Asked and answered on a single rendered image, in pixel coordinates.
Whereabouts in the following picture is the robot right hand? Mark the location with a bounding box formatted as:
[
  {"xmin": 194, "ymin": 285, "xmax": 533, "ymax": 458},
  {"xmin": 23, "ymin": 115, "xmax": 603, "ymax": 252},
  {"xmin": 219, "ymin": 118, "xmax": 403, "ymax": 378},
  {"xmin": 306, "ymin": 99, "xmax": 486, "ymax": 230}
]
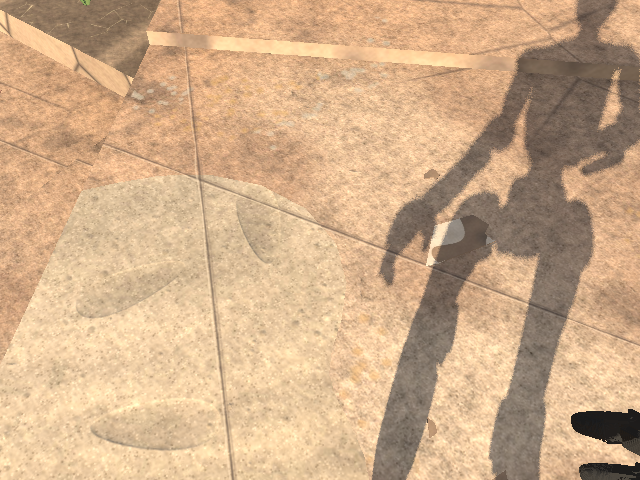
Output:
[{"xmin": 571, "ymin": 409, "xmax": 640, "ymax": 480}]

